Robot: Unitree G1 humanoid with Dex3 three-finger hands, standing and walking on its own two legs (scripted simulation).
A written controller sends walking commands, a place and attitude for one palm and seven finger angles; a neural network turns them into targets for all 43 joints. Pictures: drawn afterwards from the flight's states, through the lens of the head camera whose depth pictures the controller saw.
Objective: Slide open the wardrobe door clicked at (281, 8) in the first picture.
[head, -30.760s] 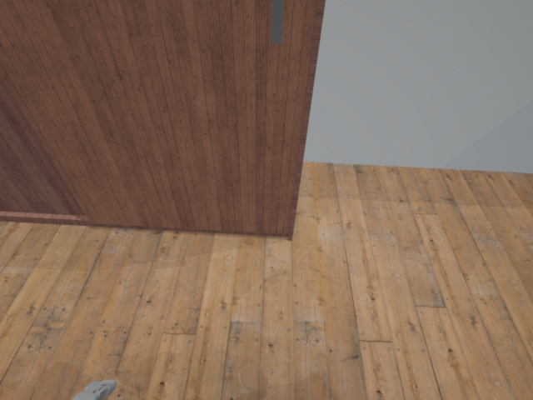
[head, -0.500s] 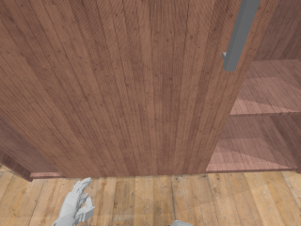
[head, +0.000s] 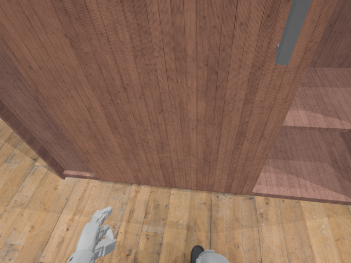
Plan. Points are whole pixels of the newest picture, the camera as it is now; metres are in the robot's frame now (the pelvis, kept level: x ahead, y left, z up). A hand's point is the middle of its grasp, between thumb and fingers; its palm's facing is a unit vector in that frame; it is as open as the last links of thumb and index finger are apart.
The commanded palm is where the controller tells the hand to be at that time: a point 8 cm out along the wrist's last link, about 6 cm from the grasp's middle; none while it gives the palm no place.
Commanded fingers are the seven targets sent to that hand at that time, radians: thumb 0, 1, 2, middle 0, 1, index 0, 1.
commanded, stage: stop stepping back and stand still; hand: right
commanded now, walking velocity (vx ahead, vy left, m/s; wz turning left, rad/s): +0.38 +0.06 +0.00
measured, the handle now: (297, 2) +0.55 -0.27 +0.30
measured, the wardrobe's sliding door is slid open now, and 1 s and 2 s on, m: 0.63 0.63 0.63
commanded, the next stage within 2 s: let the arm hang, fingers relaxed in 1.48 s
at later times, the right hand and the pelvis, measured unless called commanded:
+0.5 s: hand out of the picture +0.09 -0.34 +0.18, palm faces +0.52 +0.82 -0.25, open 7.4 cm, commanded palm -0.01 -0.36 +0.20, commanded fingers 0.00 -0.90 -0.90 0.20 0.30 0.20 0.30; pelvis -0.13 -0.05 +0.01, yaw -3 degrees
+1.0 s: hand out of the picture +0.13 -0.30 +0.17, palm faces +0.42 +0.82 -0.40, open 7.4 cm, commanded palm +0.06 -0.35 +0.20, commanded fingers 0.00 -0.90 -0.90 0.20 0.30 0.20 0.30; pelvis -0.07 -0.05 +0.00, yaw -2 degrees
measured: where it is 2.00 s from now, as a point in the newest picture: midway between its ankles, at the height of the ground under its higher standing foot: outside the picture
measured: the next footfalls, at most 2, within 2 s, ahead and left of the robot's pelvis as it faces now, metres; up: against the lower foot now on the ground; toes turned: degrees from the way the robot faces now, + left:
left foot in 0.16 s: -0.03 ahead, +0.11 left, +0.02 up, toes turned +6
right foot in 0.38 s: -0.11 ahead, -0.14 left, +0.00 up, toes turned -3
